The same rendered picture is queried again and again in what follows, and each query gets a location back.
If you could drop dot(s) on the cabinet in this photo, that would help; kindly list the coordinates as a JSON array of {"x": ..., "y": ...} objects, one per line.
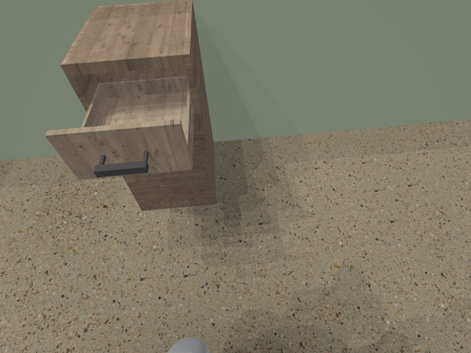
[{"x": 150, "y": 40}]

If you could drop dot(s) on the left robot thigh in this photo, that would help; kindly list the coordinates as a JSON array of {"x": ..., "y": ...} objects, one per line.
[{"x": 189, "y": 345}]

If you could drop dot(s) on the drawer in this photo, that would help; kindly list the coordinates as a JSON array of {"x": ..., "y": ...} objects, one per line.
[{"x": 124, "y": 120}]

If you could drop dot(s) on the handle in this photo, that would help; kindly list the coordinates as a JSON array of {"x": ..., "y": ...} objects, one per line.
[{"x": 117, "y": 169}]

